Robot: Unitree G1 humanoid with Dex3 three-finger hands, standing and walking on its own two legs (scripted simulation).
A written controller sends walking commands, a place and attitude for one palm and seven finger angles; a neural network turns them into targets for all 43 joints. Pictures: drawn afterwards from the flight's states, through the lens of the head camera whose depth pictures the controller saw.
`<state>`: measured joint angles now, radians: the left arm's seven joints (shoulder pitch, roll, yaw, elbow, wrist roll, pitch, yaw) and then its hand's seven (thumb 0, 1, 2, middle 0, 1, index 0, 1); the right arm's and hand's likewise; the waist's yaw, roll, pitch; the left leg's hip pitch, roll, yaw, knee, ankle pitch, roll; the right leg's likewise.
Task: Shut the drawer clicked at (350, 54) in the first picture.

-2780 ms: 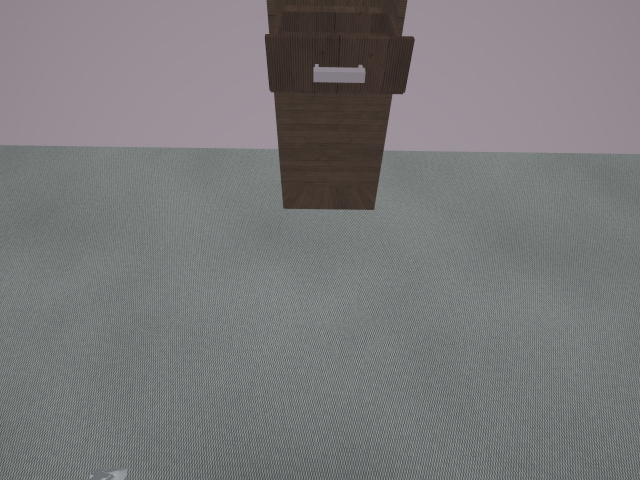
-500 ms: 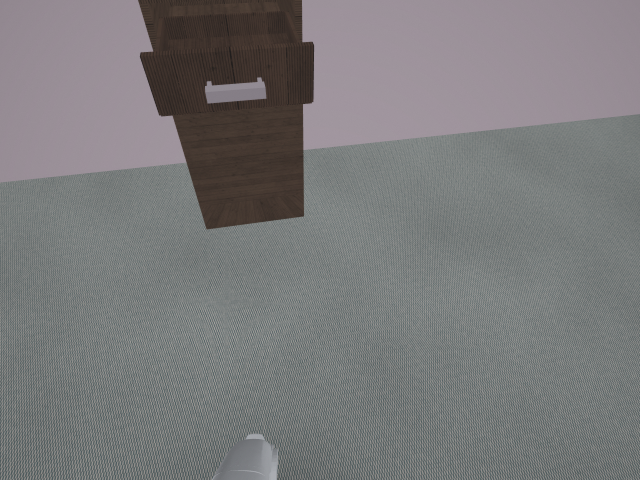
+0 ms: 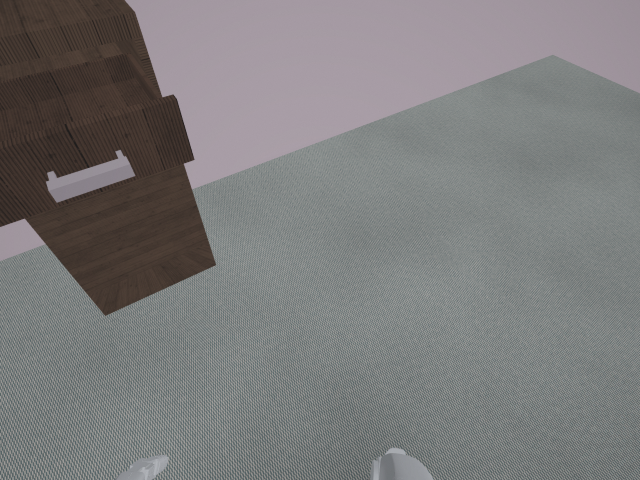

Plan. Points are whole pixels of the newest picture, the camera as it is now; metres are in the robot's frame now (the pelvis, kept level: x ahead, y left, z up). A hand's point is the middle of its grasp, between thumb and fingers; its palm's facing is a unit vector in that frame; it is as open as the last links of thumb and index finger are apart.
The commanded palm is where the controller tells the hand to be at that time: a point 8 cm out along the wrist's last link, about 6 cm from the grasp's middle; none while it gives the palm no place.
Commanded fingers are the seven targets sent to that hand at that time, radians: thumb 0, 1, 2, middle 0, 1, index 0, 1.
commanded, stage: walk to a spot facing it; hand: left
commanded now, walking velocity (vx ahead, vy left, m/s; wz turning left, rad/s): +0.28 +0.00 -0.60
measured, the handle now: (89, 171) +0.59 +0.43 +0.03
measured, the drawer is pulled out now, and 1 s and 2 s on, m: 0.29 0.29 0.29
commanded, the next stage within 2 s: turn to face it in 0.18 s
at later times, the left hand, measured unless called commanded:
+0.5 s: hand (233, 399) +0.27 +0.15 -0.17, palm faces -0.10 -0.98 -0.18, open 7.3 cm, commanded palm none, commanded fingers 0.00 0.90 0.90 -0.20 -0.30 -0.20 -0.30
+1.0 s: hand (209, 392) +0.28 +0.19 -0.16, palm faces +0.17 -0.95 -0.27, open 7.4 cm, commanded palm none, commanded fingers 0.00 0.90 0.90 -0.20 -0.30 -0.20 -0.30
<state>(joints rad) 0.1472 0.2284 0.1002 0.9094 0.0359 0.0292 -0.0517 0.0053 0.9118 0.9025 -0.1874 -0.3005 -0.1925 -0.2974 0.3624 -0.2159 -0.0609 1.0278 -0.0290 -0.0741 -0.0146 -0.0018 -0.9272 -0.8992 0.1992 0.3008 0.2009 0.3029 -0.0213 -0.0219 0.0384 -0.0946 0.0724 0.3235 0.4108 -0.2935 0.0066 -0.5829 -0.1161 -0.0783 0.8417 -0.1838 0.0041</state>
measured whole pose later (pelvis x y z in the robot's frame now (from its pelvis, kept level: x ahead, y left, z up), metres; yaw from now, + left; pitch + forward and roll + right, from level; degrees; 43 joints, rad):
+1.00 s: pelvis +0.21 -0.03 +0.00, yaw +8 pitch +1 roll -1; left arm 0.17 0.22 0.09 0.93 0.01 0.05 0.02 0.01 0.91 0.90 -0.19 -0.30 -0.20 -0.30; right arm 0.24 -0.21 -0.07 0.96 -0.02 0.04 0.00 0.01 -0.91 -0.90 0.20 0.30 0.20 0.30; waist -0.03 0.02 0.04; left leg -0.36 -0.08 -0.11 0.46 -0.11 0.04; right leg -0.38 -0.02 0.02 0.82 -0.43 0.06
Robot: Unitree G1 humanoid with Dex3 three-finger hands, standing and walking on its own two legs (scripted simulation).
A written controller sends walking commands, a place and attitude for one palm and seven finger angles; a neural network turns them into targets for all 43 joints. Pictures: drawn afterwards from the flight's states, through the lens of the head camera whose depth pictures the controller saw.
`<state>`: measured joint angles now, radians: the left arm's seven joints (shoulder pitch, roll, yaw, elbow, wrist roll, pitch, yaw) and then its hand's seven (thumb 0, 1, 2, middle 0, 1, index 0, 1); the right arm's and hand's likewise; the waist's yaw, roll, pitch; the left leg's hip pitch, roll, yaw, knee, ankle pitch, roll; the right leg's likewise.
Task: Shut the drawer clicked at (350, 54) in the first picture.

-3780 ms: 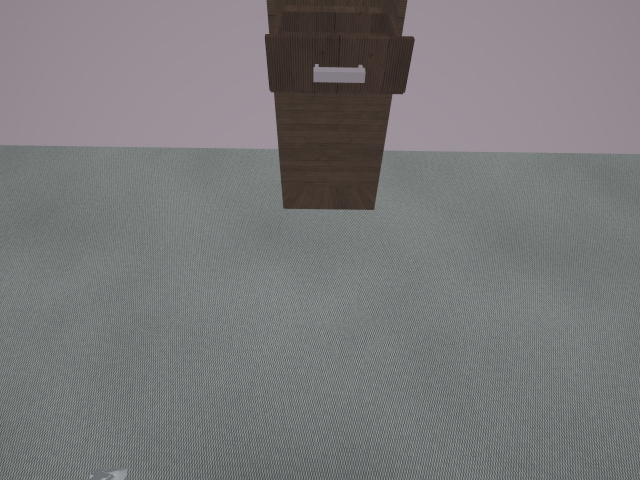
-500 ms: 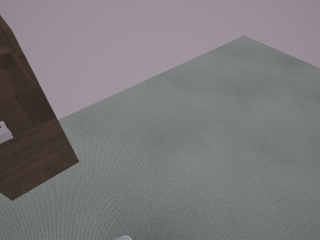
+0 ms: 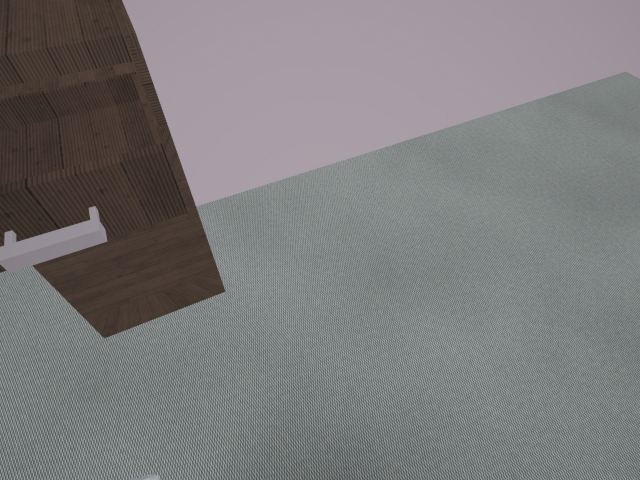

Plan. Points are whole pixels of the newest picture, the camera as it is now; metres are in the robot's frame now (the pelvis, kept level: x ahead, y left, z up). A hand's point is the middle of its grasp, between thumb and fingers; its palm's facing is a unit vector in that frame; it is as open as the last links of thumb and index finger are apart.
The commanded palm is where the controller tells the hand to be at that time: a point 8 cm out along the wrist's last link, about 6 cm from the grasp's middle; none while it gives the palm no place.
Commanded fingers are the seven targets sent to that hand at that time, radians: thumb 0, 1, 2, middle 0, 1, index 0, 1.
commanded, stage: turn to face it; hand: left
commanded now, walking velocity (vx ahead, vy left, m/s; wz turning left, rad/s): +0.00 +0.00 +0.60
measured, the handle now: (54, 234) +0.44 +0.41 +0.03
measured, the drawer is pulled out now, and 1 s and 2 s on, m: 0.29 0.29 0.29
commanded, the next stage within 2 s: take the last steps up to it in 0.60 s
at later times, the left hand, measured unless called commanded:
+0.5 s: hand out of the picture -0.07 +0.16 -0.16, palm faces +0.38 -0.89 -0.27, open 7.4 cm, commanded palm none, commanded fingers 0.00 0.90 0.90 -0.20 -0.30 -0.20 -0.30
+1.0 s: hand out of the picture -0.04 +0.16 -0.16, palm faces +0.49 -0.84 -0.23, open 7.4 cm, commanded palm none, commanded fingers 0.00 0.90 0.90 -0.20 -0.30 -0.20 -0.30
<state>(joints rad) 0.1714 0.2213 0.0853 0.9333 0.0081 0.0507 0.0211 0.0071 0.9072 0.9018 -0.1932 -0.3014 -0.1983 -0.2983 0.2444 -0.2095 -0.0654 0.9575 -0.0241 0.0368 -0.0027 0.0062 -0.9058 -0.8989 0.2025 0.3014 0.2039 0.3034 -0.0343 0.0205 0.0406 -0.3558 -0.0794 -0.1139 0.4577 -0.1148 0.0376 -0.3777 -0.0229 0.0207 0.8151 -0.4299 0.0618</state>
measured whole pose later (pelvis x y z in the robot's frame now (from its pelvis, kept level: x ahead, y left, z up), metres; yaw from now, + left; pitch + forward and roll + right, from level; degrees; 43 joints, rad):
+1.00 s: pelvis +0.00 -0.03 -0.01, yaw +27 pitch -2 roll +1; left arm 0.27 0.16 0.03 0.98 0.03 -0.03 -0.01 0.01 0.91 0.90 -0.19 -0.30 -0.20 -0.30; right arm 0.29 -0.20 -0.04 1.04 -0.02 0.02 0.00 0.01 -0.91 -0.90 0.20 0.30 0.20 0.30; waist 0.01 0.04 0.01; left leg -0.29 -0.01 -0.01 0.78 -0.46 0.03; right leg -0.22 -0.03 -0.11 0.58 -0.33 -0.03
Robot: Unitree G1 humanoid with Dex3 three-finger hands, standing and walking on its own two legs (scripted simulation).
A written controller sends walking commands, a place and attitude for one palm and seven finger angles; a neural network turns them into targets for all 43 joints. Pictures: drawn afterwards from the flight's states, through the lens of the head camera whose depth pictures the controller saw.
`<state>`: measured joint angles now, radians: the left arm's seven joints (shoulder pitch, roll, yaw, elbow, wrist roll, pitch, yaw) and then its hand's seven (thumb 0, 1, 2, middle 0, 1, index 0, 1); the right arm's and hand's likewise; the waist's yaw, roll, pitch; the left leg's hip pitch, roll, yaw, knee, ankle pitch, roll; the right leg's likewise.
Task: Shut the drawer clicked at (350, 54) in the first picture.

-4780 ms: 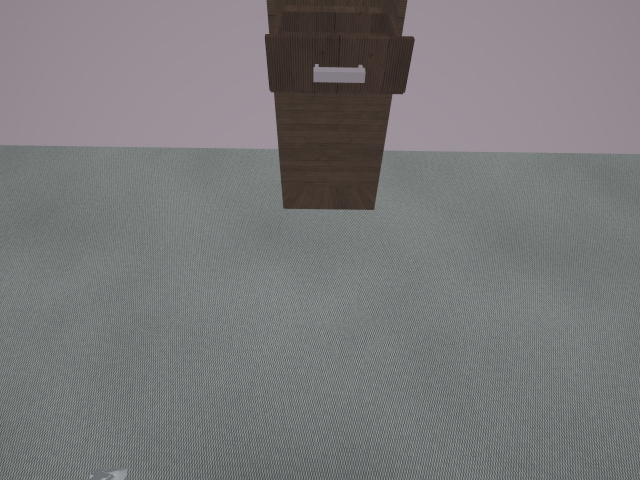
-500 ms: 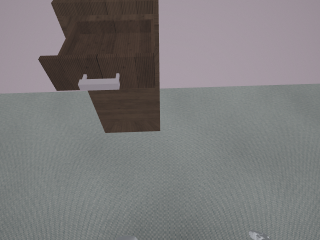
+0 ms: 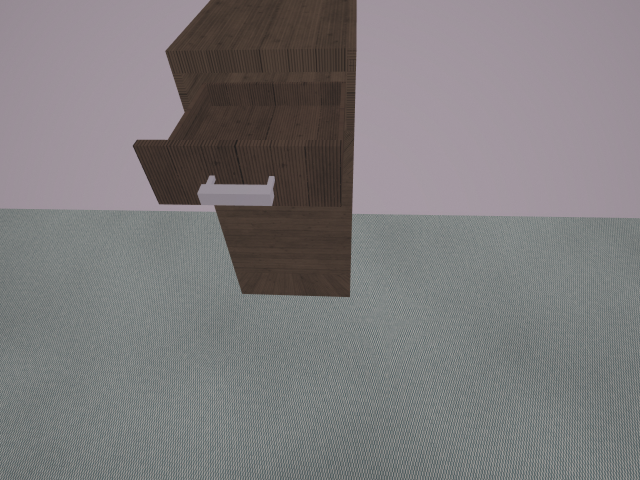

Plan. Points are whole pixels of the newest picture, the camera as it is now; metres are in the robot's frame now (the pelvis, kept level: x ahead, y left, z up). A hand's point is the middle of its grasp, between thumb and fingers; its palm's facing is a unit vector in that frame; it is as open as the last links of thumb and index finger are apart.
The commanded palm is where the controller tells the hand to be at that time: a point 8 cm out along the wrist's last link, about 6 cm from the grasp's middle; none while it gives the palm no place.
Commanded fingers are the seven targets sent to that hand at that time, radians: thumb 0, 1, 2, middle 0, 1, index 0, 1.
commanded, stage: take the last steps up to it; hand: left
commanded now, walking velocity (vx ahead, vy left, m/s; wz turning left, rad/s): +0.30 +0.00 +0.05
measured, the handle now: (238, 187) +0.59 +0.19 +0.03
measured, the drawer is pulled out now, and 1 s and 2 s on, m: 0.29 0.29 0.29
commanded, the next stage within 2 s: come to a stop and stand still in 0.74 s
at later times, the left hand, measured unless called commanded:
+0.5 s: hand out of the picture +0.04 +0.20 -0.18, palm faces +0.11 -0.99 -0.14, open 7.4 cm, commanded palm none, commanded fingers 0.00 0.90 0.90 -0.20 -0.30 -0.20 -0.30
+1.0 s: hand (230, 357) +0.35 +0.20 -0.15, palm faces +0.05 -0.97 -0.23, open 7.2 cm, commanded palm none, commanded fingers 0.00 0.90 0.90 -0.20 -0.30 -0.20 -0.30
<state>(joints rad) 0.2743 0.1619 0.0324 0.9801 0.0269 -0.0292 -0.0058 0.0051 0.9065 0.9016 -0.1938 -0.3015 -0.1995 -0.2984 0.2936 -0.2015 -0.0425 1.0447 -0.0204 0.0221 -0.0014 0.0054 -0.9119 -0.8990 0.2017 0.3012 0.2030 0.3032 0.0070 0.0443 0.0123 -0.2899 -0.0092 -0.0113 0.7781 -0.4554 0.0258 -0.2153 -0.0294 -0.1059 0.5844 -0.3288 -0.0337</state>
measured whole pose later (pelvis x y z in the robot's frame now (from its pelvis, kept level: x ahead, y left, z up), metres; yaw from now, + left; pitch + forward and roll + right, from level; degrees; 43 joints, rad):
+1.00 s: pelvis +0.27 +0.02 +0.01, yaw +0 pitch -1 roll +1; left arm 0.17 0.14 0.04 1.03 0.02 -0.03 0.03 -0.01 0.94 0.90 -0.20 -0.30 -0.20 -0.30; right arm 0.30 -0.15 -0.03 1.12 0.00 0.01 -0.03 0.01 -0.91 -0.90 0.20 0.30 0.20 0.30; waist -0.01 0.03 0.06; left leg -0.31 0.04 0.06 0.81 -0.48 -0.03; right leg -0.26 -0.04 -0.14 0.51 -0.24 -0.04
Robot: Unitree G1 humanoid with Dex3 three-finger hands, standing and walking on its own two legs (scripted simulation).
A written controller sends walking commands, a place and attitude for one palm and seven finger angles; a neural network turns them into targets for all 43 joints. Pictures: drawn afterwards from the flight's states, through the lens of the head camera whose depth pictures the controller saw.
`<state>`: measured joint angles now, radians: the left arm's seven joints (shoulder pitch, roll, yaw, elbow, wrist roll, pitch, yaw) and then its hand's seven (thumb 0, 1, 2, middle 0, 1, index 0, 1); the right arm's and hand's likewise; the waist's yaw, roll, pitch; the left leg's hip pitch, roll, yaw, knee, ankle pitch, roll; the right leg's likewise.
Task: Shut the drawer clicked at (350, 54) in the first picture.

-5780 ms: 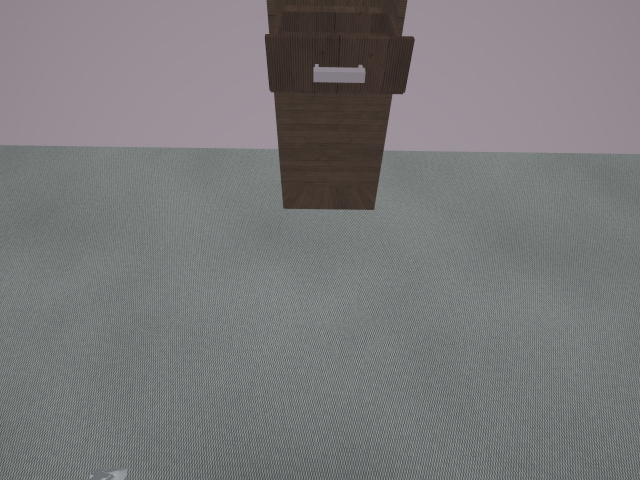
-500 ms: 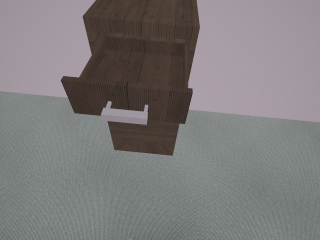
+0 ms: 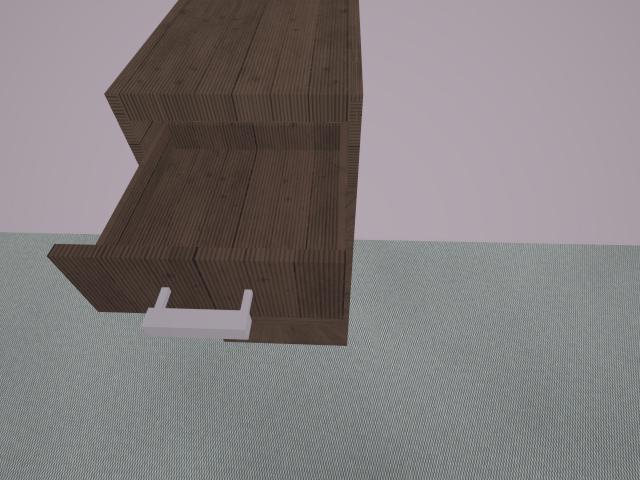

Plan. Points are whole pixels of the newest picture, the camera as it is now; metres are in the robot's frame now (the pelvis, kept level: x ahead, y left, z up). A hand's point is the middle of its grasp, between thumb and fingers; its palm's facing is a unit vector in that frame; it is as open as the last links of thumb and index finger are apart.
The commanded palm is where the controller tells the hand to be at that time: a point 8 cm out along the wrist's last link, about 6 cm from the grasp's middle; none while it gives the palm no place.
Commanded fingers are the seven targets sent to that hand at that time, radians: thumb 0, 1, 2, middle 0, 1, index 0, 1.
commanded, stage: come to a stop and stand still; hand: left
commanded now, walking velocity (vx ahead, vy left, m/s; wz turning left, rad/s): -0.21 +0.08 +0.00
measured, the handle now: (202, 309) +0.32 +0.18 +0.03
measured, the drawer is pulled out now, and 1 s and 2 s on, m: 0.29 0.29 0.29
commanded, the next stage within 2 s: look again from close up in 0.74 s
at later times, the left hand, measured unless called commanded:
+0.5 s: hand out of the picture +0.01 +0.18 -0.17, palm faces +0.02 -0.97 -0.24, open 7.4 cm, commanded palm none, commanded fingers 0.00 0.90 0.90 -0.20 -0.30 -0.20 -0.30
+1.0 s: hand out of the picture +0.01 +0.19 -0.17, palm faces +0.00 -0.98 -0.22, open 7.4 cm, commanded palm none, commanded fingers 0.00 0.90 0.90 -0.20 -0.30 -0.20 -0.30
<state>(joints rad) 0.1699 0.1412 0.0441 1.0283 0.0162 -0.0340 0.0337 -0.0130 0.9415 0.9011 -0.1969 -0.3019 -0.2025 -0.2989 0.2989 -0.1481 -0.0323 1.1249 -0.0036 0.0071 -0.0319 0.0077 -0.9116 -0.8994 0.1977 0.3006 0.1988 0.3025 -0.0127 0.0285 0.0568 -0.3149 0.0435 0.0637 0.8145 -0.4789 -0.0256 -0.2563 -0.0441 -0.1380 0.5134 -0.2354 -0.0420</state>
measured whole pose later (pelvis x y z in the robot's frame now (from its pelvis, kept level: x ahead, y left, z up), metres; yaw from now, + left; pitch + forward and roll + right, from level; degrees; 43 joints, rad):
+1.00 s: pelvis -0.01 +0.01 +0.00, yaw -1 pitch -1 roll +0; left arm 0.29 0.18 -0.01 1.05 0.01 -0.01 0.03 0.01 0.91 0.90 -0.19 -0.30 -0.20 -0.30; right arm 0.33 -0.16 0.01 1.11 -0.01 -0.01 -0.01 0.01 -0.91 -0.90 0.20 0.30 0.20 0.30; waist -0.01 0.00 0.04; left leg -0.26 0.01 0.06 0.47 -0.20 0.01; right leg -0.17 -0.02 -0.04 0.50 -0.32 -0.01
